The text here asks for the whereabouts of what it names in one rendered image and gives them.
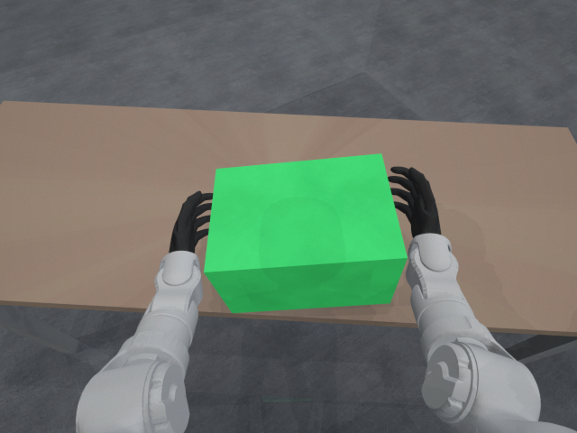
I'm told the carton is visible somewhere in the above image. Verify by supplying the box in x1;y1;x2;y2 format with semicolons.
204;153;408;313

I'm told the robot left forearm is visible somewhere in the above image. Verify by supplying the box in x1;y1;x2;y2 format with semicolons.
76;251;204;433

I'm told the robot right hand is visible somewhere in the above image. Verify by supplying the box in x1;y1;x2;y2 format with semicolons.
388;167;441;238

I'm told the right robot upper arm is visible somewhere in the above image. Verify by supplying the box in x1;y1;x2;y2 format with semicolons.
421;342;577;433

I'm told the robot left hand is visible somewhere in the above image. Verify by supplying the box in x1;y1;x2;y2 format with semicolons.
169;191;213;253

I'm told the table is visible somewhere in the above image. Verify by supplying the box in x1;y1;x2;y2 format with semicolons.
0;101;577;364

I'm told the left robot upper arm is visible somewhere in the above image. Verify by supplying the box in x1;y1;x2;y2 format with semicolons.
78;360;189;433

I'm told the robot right forearm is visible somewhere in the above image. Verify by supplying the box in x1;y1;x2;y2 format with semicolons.
406;234;541;419

